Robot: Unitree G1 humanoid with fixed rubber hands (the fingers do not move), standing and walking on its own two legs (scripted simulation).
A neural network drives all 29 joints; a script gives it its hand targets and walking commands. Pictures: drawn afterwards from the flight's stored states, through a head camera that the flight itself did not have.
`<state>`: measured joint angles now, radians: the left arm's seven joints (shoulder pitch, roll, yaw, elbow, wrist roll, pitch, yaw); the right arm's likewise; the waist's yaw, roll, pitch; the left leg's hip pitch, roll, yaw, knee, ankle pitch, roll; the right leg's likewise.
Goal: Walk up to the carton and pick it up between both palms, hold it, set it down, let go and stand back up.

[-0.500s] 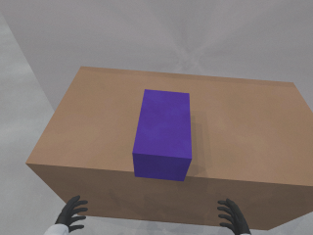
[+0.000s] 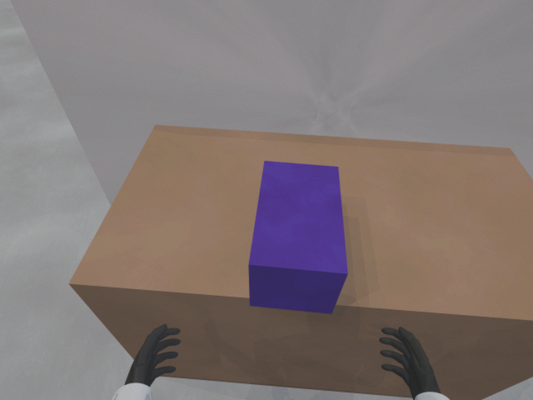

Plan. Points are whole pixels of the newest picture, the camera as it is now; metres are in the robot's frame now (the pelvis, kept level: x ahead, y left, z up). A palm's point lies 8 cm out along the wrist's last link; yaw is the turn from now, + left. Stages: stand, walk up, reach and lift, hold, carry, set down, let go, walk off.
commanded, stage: reach and lift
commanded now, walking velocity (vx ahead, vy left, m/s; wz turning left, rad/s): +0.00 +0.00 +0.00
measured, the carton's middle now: (296, 233) +0.45 -0.02 -0.05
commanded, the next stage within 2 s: none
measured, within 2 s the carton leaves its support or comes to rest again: neither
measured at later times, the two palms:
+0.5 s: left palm (151, 342) +0.20 +0.20 -0.03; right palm (410, 353) +0.22 -0.19 -0.04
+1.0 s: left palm (165, 291) +0.27 +0.20 -0.01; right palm (403, 305) +0.28 -0.18 +0.00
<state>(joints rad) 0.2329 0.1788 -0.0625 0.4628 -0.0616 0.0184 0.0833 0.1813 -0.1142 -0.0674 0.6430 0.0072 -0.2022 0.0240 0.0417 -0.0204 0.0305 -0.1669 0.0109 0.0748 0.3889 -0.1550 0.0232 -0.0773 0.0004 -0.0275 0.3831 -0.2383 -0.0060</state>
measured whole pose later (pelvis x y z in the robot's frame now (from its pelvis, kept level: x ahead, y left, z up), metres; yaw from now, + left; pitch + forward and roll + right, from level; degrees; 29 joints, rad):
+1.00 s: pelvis +0.02 -0.02 +0.00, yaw +0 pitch -2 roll +0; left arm -0.02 0.20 -0.01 0.56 -0.14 -0.28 0.03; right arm -0.04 -0.07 0.05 0.65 0.15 -0.37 -0.10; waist 0.02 -0.05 0.02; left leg -0.19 0.03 0.06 0.44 -0.21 0.00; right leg -0.10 0.02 -0.02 0.42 -0.29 -0.03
